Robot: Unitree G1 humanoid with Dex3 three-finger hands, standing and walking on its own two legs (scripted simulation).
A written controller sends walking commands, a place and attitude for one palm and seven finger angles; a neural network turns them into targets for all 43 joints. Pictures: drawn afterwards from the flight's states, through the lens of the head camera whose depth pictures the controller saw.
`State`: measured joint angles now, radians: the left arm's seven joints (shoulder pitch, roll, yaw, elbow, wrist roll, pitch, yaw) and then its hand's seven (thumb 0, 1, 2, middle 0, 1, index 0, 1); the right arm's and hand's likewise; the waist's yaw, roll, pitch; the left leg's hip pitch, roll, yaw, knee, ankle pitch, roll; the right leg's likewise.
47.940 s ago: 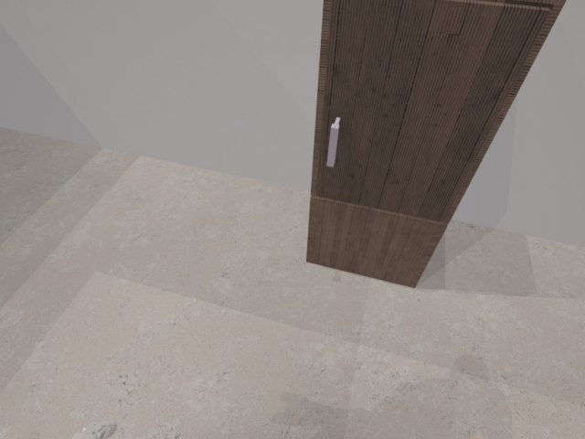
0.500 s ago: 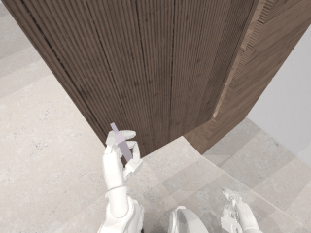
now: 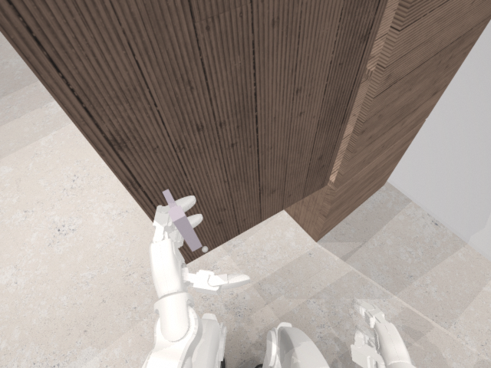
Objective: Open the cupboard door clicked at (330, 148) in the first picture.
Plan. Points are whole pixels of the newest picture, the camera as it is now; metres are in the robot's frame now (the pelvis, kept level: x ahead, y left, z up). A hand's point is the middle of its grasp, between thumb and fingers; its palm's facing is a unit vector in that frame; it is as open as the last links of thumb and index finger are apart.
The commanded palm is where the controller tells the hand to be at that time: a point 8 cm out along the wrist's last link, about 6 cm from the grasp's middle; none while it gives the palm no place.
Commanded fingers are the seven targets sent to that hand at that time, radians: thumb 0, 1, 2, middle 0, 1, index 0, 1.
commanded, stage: open thumb and fingers to let go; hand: left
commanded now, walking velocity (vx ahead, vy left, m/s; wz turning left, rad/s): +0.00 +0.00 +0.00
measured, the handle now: (182, 221) +0.35 +0.11 +0.02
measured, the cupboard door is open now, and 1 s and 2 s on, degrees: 82 84 83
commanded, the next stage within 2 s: slide the hand sideways off the handle in 0.16 s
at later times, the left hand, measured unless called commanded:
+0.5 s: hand (196, 278) +0.26 +0.08 +0.02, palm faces -0.25 -0.97 -0.02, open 16.1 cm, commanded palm +0.25 +0.13 +0.02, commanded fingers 0.00 -0.50 0.30 -0.15 -0.30 -0.15 -0.30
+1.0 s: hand (164, 292) +0.24 +0.12 +0.02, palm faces -0.20 -0.98 +0.03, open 15.9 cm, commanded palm +0.22 +0.18 +0.02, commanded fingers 0.00 -0.50 0.30 -0.15 -0.30 -0.15 -0.30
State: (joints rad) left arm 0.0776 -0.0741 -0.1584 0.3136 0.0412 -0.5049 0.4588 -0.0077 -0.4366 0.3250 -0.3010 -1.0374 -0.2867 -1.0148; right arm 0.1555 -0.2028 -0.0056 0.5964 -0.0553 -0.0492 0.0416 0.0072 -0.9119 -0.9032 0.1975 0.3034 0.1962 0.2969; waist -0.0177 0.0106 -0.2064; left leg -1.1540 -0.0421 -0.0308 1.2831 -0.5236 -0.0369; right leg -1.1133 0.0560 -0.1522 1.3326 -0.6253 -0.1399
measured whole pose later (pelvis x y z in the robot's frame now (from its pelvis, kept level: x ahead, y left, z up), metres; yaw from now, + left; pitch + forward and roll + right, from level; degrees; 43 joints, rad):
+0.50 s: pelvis -0.01 +0.03 -0.01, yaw -1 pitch +22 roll +2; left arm 0.14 0.11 -0.19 0.21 -0.11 -0.54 -0.07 -0.02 -0.50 0.30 -0.21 -0.38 -0.16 -0.40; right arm 0.18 -0.25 -0.01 0.51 0.00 -0.02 0.03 0.01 -0.91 -0.90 0.20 0.30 0.20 0.30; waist -0.01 0.05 -0.18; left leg -1.20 -0.04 -0.02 1.37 -0.54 -0.02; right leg -1.15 0.05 -0.15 1.39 -0.63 -0.14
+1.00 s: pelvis +0.00 +0.09 -0.01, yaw -4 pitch +22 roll -2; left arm 0.34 0.06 -0.28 0.04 0.01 -0.50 0.07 -0.02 -0.50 0.30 -0.20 -0.33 -0.24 -0.34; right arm 0.19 -0.21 0.02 0.42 -0.01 0.02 0.05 0.01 -0.91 -0.90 0.20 0.30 0.20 0.30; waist -0.01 0.04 -0.21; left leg -1.21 -0.04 0.03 1.40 -0.58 0.07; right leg -1.14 0.05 -0.10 1.38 -0.63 -0.07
